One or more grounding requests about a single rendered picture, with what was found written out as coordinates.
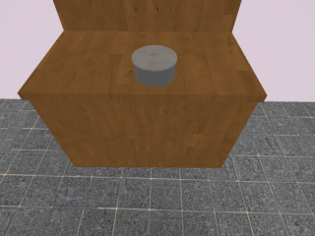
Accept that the knob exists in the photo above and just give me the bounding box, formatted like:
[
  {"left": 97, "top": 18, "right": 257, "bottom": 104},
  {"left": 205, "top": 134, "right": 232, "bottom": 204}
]
[{"left": 149, "top": 47, "right": 160, "bottom": 57}]

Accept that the pot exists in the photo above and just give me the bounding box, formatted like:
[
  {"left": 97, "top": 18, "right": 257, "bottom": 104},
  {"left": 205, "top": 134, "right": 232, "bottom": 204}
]
[{"left": 134, "top": 64, "right": 176, "bottom": 88}]

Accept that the table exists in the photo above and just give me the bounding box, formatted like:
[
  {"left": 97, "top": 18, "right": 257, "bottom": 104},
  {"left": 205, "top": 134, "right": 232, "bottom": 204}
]
[{"left": 17, "top": 0, "right": 267, "bottom": 168}]

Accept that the lid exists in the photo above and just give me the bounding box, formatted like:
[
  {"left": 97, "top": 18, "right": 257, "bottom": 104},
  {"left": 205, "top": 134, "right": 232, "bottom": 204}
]
[{"left": 132, "top": 45, "right": 177, "bottom": 72}]

